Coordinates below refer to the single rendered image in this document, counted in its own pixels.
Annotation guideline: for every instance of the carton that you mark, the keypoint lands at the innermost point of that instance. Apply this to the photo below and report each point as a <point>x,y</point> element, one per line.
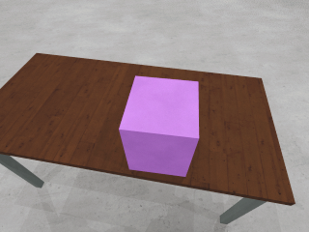
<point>160,125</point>

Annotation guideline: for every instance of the table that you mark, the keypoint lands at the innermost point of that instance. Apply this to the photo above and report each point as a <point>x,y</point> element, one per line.
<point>68,110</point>

